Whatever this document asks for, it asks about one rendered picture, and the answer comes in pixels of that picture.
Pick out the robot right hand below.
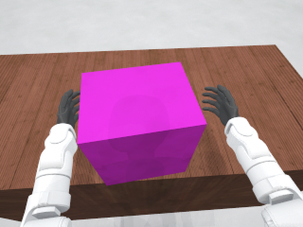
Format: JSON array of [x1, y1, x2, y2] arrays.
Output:
[[202, 84, 240, 126]]

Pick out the robot right forearm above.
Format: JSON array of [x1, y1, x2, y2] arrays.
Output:
[[224, 116, 303, 205]]

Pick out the robot left forearm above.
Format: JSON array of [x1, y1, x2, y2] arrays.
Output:
[[20, 123, 78, 227]]

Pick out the carton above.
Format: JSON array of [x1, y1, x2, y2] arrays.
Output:
[[77, 61, 207, 186]]

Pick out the right robot upper arm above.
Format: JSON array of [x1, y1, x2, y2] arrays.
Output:
[[261, 199, 303, 227]]

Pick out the robot left hand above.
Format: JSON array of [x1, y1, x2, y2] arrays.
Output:
[[56, 89, 80, 129]]

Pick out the pedestal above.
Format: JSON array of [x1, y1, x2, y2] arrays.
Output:
[[0, 44, 303, 222]]

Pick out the left robot upper arm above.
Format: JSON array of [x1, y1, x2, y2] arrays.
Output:
[[23, 216, 73, 227]]

